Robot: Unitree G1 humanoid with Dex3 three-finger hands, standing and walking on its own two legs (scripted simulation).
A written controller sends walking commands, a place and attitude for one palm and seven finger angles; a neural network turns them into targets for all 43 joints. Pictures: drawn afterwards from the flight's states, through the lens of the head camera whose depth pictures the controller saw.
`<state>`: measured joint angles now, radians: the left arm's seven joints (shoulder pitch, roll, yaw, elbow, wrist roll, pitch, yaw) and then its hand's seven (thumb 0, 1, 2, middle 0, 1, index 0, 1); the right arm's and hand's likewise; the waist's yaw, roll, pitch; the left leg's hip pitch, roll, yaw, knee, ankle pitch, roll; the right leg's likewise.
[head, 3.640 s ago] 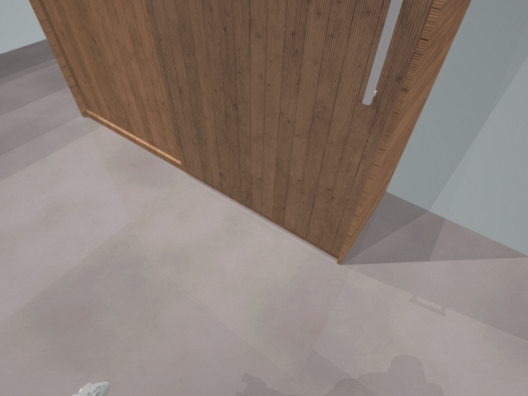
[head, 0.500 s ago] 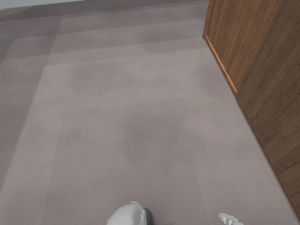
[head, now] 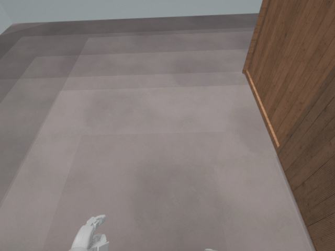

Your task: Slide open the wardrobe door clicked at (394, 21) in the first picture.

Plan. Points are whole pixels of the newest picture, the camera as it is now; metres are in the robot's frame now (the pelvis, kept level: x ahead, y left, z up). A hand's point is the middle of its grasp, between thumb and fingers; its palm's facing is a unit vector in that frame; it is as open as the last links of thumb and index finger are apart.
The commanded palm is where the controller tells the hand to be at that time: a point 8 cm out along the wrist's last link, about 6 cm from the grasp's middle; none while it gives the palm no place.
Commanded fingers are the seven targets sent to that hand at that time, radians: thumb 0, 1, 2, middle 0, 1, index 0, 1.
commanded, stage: walk to a spot facing it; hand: right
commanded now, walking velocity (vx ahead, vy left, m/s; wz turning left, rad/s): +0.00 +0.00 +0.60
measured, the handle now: out of the picture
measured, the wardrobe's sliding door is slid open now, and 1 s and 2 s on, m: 0.00 0.00 0.00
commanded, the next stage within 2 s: turn to face it in 0.42 s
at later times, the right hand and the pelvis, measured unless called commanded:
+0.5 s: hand (214, 198) +0.29 -0.14 -0.15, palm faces -0.35 +0.90 -0.25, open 7.4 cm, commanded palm none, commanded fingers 0.00 -0.90 -0.90 0.20 0.30 0.20 0.30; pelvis +0.10 +0.01 -0.01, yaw +21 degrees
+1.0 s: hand (229, 211) +0.26 -0.18 -0.17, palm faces -0.18 +0.97 -0.16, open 7.4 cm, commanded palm none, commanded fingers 0.00 -0.90 -0.90 0.20 0.30 0.20 0.30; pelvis +0.14 -0.02 +0.01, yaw +13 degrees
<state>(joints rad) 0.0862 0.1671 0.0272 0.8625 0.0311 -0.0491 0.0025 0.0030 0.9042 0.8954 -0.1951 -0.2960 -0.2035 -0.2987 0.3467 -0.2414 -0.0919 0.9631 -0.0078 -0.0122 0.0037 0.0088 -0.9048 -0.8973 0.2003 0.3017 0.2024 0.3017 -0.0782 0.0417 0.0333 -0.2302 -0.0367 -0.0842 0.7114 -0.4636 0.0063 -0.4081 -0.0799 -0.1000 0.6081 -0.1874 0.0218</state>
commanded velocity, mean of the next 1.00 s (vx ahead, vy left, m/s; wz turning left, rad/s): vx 0.00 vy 0.00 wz -0.01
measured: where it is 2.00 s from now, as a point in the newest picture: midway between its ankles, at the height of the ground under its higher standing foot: outside the picture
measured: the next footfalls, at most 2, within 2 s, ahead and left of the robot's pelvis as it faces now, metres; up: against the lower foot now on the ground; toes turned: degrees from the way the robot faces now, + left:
left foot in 0.48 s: +0.13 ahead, +0.13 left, +0.00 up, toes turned +27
right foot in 0.86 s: +0.22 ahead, -0.08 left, +0.00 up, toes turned +9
